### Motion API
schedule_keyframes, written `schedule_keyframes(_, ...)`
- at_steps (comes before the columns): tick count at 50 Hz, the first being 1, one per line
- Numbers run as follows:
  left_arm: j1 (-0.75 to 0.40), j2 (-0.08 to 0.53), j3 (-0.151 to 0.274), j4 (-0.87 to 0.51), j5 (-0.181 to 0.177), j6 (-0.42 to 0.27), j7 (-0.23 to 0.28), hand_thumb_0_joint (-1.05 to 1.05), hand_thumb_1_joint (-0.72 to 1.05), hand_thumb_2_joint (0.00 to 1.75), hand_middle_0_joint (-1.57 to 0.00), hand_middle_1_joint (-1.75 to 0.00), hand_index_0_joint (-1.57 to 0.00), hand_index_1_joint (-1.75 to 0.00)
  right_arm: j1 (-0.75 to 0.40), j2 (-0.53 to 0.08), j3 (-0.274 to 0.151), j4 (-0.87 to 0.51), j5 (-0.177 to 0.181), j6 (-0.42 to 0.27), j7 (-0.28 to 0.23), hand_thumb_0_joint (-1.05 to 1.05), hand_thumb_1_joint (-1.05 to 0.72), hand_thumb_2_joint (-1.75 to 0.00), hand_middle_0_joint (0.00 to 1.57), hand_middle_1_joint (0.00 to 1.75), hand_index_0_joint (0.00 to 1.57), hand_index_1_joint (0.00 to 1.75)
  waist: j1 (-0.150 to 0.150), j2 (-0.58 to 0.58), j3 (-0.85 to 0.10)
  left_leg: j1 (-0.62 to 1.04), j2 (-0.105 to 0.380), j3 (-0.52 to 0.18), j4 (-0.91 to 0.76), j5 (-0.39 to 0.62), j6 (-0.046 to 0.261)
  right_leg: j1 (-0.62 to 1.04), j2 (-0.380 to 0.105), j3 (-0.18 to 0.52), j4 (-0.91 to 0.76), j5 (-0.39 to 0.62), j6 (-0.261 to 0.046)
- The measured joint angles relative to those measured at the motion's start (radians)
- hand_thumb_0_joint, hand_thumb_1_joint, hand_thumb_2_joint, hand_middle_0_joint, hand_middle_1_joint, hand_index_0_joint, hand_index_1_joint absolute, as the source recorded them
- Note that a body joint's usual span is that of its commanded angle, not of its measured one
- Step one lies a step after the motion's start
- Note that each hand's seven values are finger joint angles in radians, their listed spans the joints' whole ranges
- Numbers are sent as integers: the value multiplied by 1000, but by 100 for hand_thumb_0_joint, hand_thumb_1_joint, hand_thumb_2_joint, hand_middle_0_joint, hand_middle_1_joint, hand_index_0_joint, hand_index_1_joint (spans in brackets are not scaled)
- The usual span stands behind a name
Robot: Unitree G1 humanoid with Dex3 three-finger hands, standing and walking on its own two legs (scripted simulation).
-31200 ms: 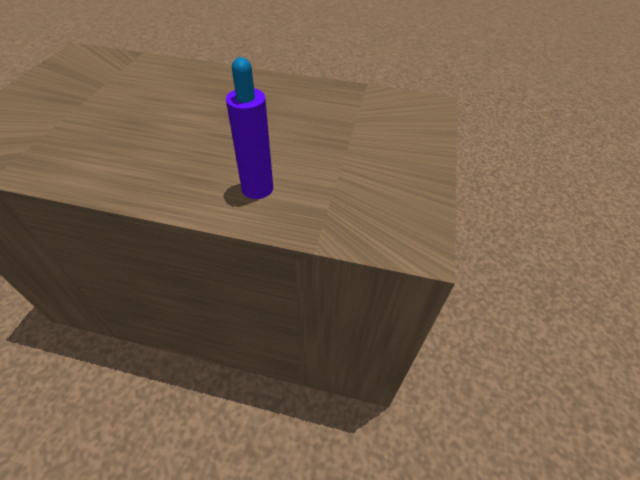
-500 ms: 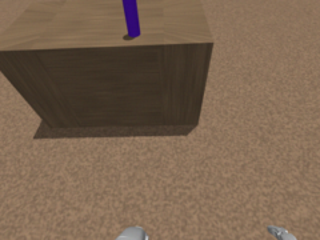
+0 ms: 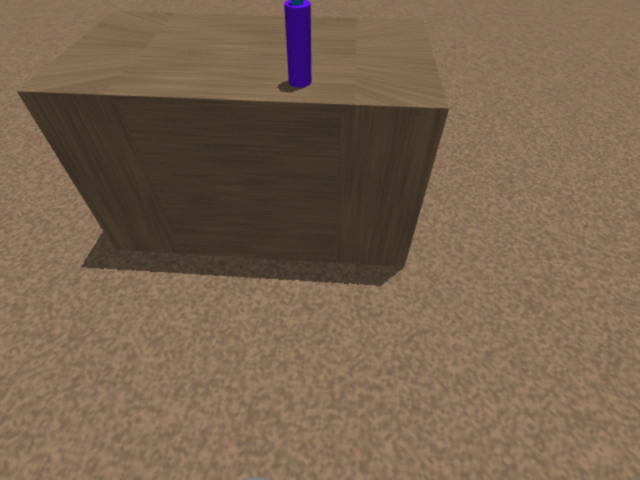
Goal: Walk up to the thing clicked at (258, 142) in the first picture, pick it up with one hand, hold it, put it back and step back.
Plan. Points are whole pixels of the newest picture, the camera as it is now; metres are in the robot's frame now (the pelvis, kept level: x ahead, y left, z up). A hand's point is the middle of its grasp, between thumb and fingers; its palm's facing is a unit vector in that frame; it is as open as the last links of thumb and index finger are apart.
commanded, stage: step back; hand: left
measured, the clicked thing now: (298, 32) +1.13 +0.08 +0.07
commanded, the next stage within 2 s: stand in 0.48 s
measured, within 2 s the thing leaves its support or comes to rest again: neither
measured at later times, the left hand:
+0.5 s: hand (120, 463) +0.17 +0.29 -0.15, palm faces -0.01 -0.93 -0.36, open 7.4 cm
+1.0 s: hand out of the picture +0.13 +0.27 -0.14, palm faces -0.02 -0.94 -0.34, open 7.4 cm
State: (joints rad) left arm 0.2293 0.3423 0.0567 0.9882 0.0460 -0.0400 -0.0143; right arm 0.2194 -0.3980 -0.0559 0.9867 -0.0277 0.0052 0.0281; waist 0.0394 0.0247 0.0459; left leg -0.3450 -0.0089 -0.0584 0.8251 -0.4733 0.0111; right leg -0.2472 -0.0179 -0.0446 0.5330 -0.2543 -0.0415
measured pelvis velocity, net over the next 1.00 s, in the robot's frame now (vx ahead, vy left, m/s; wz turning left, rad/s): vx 0.04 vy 0.02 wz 0.00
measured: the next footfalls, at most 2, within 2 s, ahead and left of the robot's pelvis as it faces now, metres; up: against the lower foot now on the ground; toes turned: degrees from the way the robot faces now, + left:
left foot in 0.10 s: +0.08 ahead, +0.15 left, +0.00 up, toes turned +0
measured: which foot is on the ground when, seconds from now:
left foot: up 0.00-0.08, down 0.10-1.00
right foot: down 0.00-1.00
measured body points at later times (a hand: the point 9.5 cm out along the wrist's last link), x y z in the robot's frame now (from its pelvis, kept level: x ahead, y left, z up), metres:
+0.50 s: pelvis +0.06 +0.03 +0.00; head +0.08 +0.03 +0.45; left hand +0.17 +0.34 -0.12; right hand +0.15 -0.26 -0.13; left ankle +0.04 +0.15 -0.73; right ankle +0.06 -0.10 -0.73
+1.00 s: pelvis +0.04 +0.02 +0.01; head +0.05 +0.02 +0.46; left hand +0.13 +0.32 -0.12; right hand +0.13 -0.28 -0.12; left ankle +0.04 +0.15 -0.73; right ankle +0.06 -0.10 -0.73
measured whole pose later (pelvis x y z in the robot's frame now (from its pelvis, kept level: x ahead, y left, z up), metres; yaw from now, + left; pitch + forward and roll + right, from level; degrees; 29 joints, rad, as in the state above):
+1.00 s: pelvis +0.04 +0.02 +0.01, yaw +0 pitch -3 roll +0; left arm 0.07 0.35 0.00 1.14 0.01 -0.02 -0.01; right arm 0.07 -0.35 0.00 1.12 0.00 -0.02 0.01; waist 0.00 0.01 0.07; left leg -0.08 0.02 0.00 0.32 -0.19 -0.02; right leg -0.12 -0.01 -0.01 0.33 -0.16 0.01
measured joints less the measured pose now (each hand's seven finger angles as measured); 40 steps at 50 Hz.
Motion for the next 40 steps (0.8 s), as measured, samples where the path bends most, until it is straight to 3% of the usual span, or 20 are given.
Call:
schedule_keyframes(3, -11, 6, -2, 4, -1, 3, -4, 1, 90, 89, -20, -30, -20, -30, 3, -17, -7, 0, -1, -7, 3, 1, -90, -90, 20, 30, 21, 30, -1, 1, 13, 12, 29, 19, -99, 30, -3, -4, -17, -6, 5, -6, 26)
schedule_keyframes(5, -20, 19, -4, 4, -4, 14, -4, 1, 90, 89, -21, -30, -20, -30, 8, -19, -12, 6, -4, -16, 1, 1, -91, -90, 20, 30, 21, 30, -8, -7, 18, 51, 33, 28, -223, 132, -8, -17, -35, -10, 43, -31, 46)
schedule_keyframes(6, -25, 28, -4, 4, -7, 20, -3, 1, 90, 89, -20, -30, -20, -30, 5, -12, -15, 13, -8, -21, -5, 1, -91, -90, 20, 30, 21, 30, -8, -25, 27, 63, 19, 40, -243, 202, -15, -26, -52, 1, 77, -52, 47)
schedule_keyframes(7, -29, 37, -5, 5, -12, 28, -1, 1, 90, 89, -20, -30, -20, -30, 3, -1, -15, 18, -14, -25, -11, 1, -91, -90, 20, 30, 21, 30, -6, -45, 32, 70, 5, 54, -242, 207, -16, -39, -61, 22, 114, -74, 35)
schedule_keyframes(10, -35, 49, -8, 18, -26, 44, 1, 1, 91, 89, -20, -30, -20, -30, 0, 27, 0, 24, -19, -30, -15, 1, -91, -90, 20, 30, 21, 30, -23, -52, 21, 78, 6, 57, -236, 179, -5, -68, -26, 56, 197, -203, 21)
schedule_keyframes(12, -43, 59, -9, 23, -31, 44, 0, 1, 91, 89, -20, -30, -20, -30, -6, 44, 11, 25, -19, -31, -16, 1, -90, -90, 20, 30, 21, 30, -28, -56, 20, 91, 12, 61, -245, 171, -5, -66, -13, 58, 186, -225, 15)
schedule_keyframes(14, -55, 65, -9, 25, -35, 37, 3, 1, 91, 90, -20, -30, -20, -30, -17, 56, 20, 22, -13, -35, -19, 1, -90, -90, 21, 30, 21, 30, -29, -59, 24, 99, 16, 69, -240, 159, -9, -51, -11, 50, 125, -174, 13)
schedule_keyframes(16, -76, 55, -9, 30, -35, 29, 9, 1, 91, 90, -20, -30, -20, -30, -34, 57, 24, 22, -1, -32, -22, 1, -90, -90, 21, 30, 21, 30, -32, -40, 39, 104, 27, 65, -216, 139, -15, -16, -1, 42, 49, -24, 32)
schedule_keyframes(17, -86, 44, -10, 33, -33, 24, 12, 1, 91, 90, -20, -30, -20, -30, -44, 54, 24, 24, 6, -27, -25, 1, -90, -90, 21, 30, 21, 30, -35, -18, 44, 104, 40, 56, -203, 128, -17, 0, 11, 33, 32, -12, 43)
schedule_keyframes(19, -92, 31, -19, 27, -32, 14, 13, 1, 91, 90, -20, -30, -20, -30, -62, 53, 26, 26, 17, -17, -30, 1, -90, -90, 21, 30, 21, 30, -36, 2, 35, 99, 48, 52, -191, 120, -17, 3, 19, 30, 26, -27, 51)
schedule_keyframes(24, -125, 20, -31, 31, -34, 25, 11, 1, 91, 89, -20, -30, -20, -30, -91, 62, 31, 41, 13, -33, -32, 1, -90, -90, 21, 30, 21, 30, -37, -16, 14, 142, 16, 71, -258, 132, -13, 5, -12, 50, 44, -57, 61)
schedule_keyframes(29, -169, 11, -47, 45, -48, 16, 12, 1, 91, 89, -20, -30, -20, -30, -121, 58, 44, 64, 21, -37, -28, 1, -90, -90, 21, 30, 21, 30, -34, -20, 22, 185, 17, 70, -323, 161, -14, 48, -11, 48, -20, -29, 63)
schedule_keyframes(40, -193, -2, -61, 104, -42, 23, 9, 1, 91, 89, -20, -30, -20, -30, -162, 40, 48, 102, 27, -24, -26, 1, -90, -90, 21, 30, 21, 30, -44, -28, 35, 246, 25, 62, -450, 240, -25, 112, -3, 38, -148, 48, 56)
